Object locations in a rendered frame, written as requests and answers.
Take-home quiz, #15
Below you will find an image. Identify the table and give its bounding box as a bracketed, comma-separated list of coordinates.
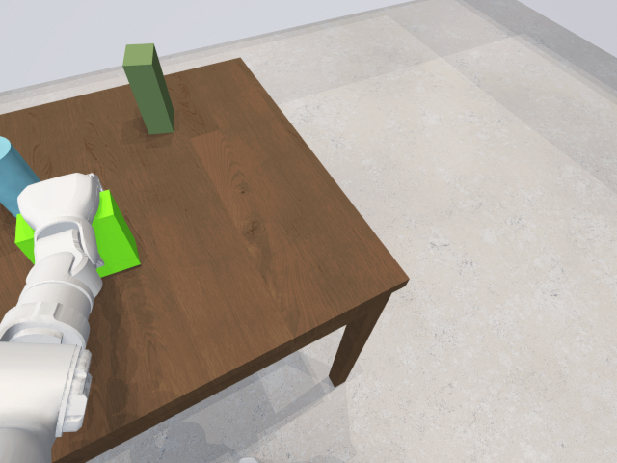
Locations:
[0, 58, 410, 463]

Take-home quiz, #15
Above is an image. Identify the sponge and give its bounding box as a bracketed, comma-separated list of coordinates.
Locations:
[15, 190, 141, 278]

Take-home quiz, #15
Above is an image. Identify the left robot upper arm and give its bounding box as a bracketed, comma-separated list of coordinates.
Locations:
[0, 341, 93, 463]

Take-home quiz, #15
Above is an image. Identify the robot left forearm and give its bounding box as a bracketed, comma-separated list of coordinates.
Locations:
[0, 216, 102, 350]

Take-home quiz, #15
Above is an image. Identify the left robot hand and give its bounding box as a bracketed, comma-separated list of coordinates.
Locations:
[17, 173, 105, 268]

